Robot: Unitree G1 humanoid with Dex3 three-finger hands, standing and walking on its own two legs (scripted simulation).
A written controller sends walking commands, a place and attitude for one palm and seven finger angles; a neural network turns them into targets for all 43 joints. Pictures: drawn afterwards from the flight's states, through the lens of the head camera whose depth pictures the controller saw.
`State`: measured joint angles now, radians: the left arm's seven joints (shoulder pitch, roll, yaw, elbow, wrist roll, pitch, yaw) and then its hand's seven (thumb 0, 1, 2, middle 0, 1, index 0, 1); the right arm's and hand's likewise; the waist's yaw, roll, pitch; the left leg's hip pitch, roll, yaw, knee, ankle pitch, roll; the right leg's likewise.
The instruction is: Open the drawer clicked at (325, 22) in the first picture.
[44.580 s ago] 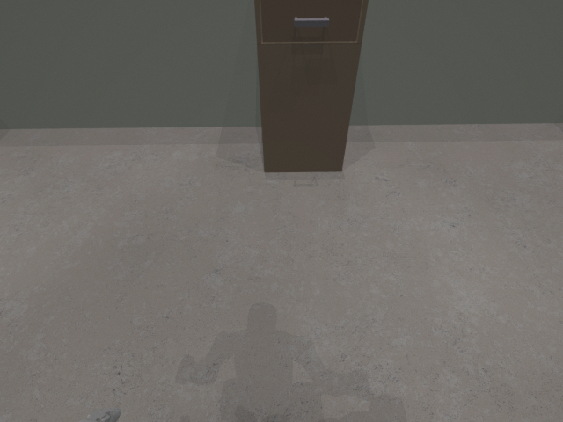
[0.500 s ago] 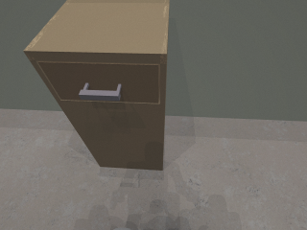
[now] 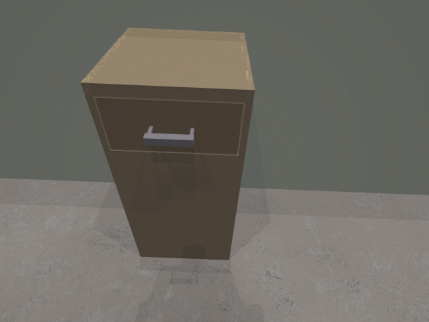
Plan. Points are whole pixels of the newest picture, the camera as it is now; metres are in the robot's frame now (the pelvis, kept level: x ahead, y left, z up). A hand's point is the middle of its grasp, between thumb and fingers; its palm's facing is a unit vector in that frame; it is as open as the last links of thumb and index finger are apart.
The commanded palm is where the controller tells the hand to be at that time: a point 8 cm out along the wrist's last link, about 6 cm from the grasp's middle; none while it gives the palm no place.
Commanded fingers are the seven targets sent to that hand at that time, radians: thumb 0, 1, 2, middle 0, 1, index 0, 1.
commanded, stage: come to a stop and stand still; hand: left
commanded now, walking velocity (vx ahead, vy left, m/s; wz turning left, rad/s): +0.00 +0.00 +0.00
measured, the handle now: (170, 135) +0.58 +0.16 +0.03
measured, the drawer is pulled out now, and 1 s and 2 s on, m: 0.00 0.00 0.00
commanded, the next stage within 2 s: look again from close up in 1.64 s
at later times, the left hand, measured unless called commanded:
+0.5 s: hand out of the picture -0.11 +0.14 -0.18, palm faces +0.09 -0.98 -0.15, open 7.4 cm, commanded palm none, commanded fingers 0.00 0.90 0.90 -0.20 -0.30 -0.20 -0.30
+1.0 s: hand out of the picture -0.17 +0.14 -0.17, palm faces +0.07 -0.98 -0.19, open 7.4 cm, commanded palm none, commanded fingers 0.00 0.90 0.90 -0.20 -0.30 -0.20 -0.30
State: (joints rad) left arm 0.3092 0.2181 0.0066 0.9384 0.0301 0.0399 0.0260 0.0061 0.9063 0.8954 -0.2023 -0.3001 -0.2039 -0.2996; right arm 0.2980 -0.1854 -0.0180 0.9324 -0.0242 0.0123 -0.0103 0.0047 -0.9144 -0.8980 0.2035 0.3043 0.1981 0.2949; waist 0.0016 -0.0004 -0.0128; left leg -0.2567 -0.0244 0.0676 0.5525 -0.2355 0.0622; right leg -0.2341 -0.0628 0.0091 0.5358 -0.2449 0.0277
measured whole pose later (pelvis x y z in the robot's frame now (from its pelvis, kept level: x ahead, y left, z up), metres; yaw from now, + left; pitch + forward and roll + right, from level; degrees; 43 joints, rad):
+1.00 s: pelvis -0.13 -0.02 +0.01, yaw +0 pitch -1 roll -1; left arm 0.43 0.10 0.02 1.08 0.02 0.02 0.05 0.01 0.91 0.90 -0.20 -0.30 -0.20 -0.30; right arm 0.39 -0.14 -0.04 1.08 -0.02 0.04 -0.02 0.01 -0.91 -0.90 0.20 0.30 0.19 0.29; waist -0.02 0.04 -0.04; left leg -0.35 0.03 0.02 0.73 -0.29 0.00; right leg -0.13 0.03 -0.10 0.41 -0.26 -0.04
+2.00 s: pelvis -0.14 +0.02 +0.01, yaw -1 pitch -2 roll +0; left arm 0.35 0.09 0.00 1.14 0.02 0.01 0.04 0.00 0.91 0.90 -0.20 -0.30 -0.20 -0.30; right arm 0.34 -0.12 0.00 1.14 -0.01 -0.01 -0.04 0.01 -0.91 -0.90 0.20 0.30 0.19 0.29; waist 0.00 0.01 0.01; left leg -0.14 -0.02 0.10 0.41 -0.24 0.05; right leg -0.16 -0.04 -0.05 0.42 -0.23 0.01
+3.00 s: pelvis +0.00 +0.01 -0.01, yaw -1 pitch +1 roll -1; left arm 0.52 0.06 0.03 1.19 0.03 -0.04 0.02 0.00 0.90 0.90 -0.20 -0.30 -0.20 -0.30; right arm 0.16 -0.17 -0.04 1.01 -0.03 -0.06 -0.02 0.01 -0.93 -0.90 0.20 0.30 0.19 0.29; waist 0.03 -0.01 0.07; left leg -0.41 0.06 0.16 0.62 -0.19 0.04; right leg -0.05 -0.03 -0.07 0.59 -0.48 0.00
